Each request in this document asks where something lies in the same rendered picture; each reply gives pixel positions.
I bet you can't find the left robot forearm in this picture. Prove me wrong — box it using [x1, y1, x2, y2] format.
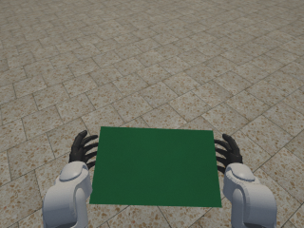
[42, 161, 93, 228]

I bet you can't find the right robot hand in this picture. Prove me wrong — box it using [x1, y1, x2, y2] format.
[214, 133, 243, 174]

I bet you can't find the carton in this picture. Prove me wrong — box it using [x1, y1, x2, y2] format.
[89, 126, 222, 208]

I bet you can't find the right robot forearm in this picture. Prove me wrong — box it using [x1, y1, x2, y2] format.
[222, 162, 277, 228]

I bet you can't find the left robot hand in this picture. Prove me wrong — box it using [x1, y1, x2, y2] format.
[68, 130, 99, 170]

